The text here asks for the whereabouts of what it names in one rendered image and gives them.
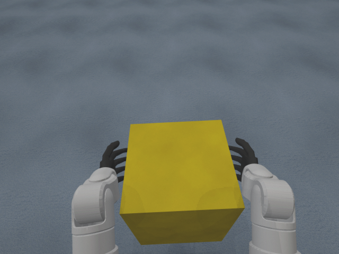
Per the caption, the robot left forearm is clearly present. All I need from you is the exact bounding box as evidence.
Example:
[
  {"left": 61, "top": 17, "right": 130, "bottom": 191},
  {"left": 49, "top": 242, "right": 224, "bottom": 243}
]
[{"left": 72, "top": 167, "right": 120, "bottom": 254}]

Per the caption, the left robot hand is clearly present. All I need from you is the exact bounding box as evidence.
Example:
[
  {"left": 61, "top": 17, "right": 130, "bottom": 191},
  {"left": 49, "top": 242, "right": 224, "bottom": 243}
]
[{"left": 100, "top": 141, "right": 128, "bottom": 183}]

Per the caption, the right robot hand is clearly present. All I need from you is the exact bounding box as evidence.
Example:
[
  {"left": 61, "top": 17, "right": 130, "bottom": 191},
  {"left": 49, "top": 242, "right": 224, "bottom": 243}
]
[{"left": 229, "top": 138, "right": 258, "bottom": 182}]

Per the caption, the carton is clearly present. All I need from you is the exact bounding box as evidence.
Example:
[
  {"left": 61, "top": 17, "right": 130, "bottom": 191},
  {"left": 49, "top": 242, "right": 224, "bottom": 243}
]
[{"left": 120, "top": 120, "right": 245, "bottom": 245}]

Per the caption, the robot right forearm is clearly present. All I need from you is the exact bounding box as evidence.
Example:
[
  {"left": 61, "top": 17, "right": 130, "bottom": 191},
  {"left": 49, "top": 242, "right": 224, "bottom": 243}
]
[{"left": 242, "top": 164, "right": 301, "bottom": 254}]

